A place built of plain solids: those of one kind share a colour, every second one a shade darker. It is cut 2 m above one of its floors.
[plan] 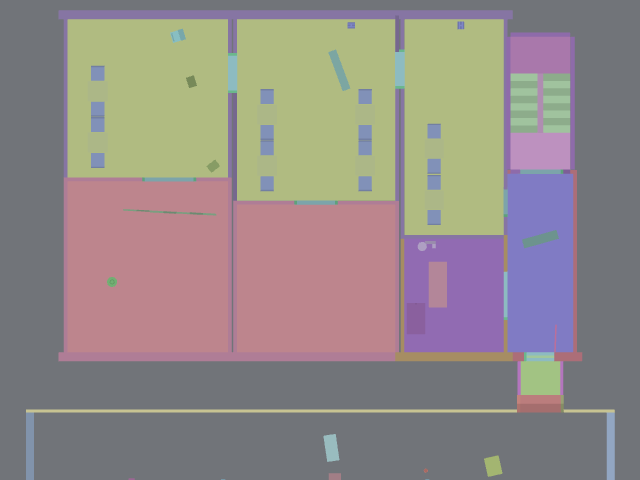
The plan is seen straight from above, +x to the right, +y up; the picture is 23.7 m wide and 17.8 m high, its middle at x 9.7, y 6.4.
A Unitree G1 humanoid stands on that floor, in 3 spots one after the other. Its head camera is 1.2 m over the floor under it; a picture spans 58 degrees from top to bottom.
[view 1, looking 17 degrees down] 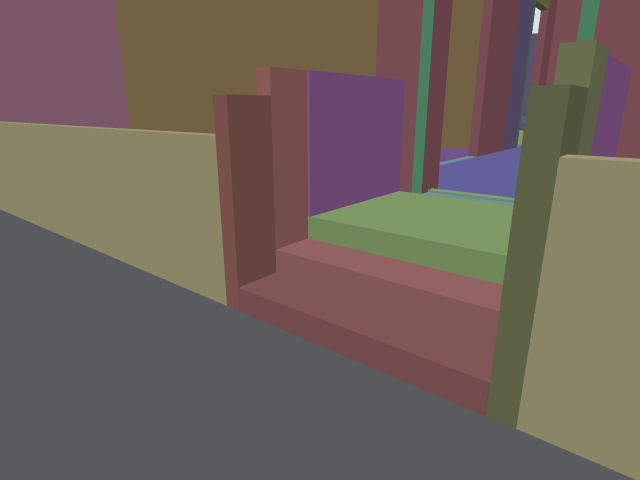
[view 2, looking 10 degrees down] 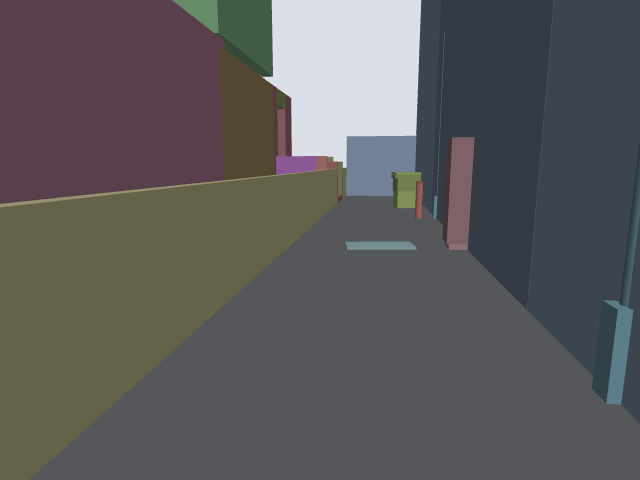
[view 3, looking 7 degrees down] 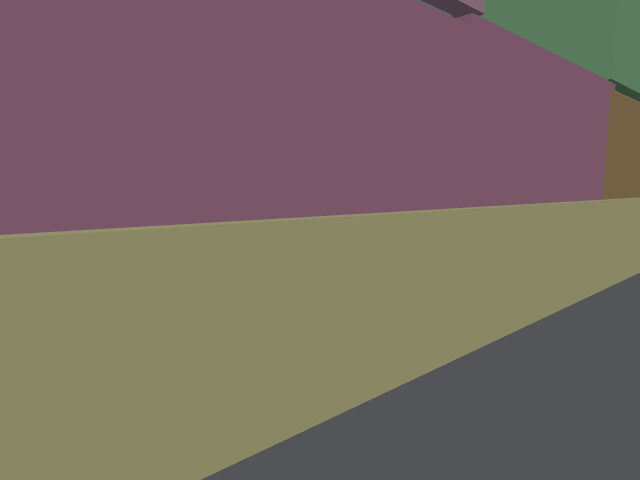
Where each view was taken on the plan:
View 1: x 19.03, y -1.57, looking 129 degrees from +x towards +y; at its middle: floor_perron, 2.99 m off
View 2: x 3.83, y -1.31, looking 8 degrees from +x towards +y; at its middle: ground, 6.91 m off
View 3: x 0.40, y -1.57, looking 49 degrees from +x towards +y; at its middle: wall_street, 2.10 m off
